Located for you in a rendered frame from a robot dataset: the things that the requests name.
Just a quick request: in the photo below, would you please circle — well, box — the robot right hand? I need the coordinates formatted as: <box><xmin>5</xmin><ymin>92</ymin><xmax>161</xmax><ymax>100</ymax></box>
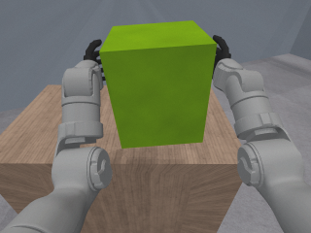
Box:
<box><xmin>212</xmin><ymin>35</ymin><xmax>231</xmax><ymax>79</ymax></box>

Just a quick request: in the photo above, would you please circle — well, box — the robot left upper arm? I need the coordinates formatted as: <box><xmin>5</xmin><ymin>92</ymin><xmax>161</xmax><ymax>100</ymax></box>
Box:
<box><xmin>0</xmin><ymin>146</ymin><xmax>113</xmax><ymax>233</ymax></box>

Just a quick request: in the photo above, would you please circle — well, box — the right robot forearm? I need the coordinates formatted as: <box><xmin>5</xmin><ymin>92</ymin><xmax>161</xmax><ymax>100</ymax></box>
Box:
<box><xmin>213</xmin><ymin>58</ymin><xmax>305</xmax><ymax>176</ymax></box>

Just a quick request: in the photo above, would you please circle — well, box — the robot left hand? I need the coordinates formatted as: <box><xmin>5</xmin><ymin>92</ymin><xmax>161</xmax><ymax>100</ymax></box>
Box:
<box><xmin>84</xmin><ymin>39</ymin><xmax>106</xmax><ymax>81</ymax></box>

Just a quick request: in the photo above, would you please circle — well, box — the carton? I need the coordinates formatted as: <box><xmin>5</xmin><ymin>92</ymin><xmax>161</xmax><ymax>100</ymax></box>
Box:
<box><xmin>99</xmin><ymin>20</ymin><xmax>217</xmax><ymax>149</ymax></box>

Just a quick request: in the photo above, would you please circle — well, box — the robot right upper arm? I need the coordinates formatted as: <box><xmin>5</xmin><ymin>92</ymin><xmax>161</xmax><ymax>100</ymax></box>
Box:
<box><xmin>237</xmin><ymin>138</ymin><xmax>311</xmax><ymax>233</ymax></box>

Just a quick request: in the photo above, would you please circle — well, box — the pedestal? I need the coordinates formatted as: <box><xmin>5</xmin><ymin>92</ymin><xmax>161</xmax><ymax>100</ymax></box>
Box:
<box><xmin>0</xmin><ymin>84</ymin><xmax>243</xmax><ymax>233</ymax></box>

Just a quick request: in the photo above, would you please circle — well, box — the left robot forearm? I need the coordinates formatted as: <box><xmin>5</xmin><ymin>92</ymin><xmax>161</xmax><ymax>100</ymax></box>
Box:
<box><xmin>52</xmin><ymin>59</ymin><xmax>104</xmax><ymax>167</ymax></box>

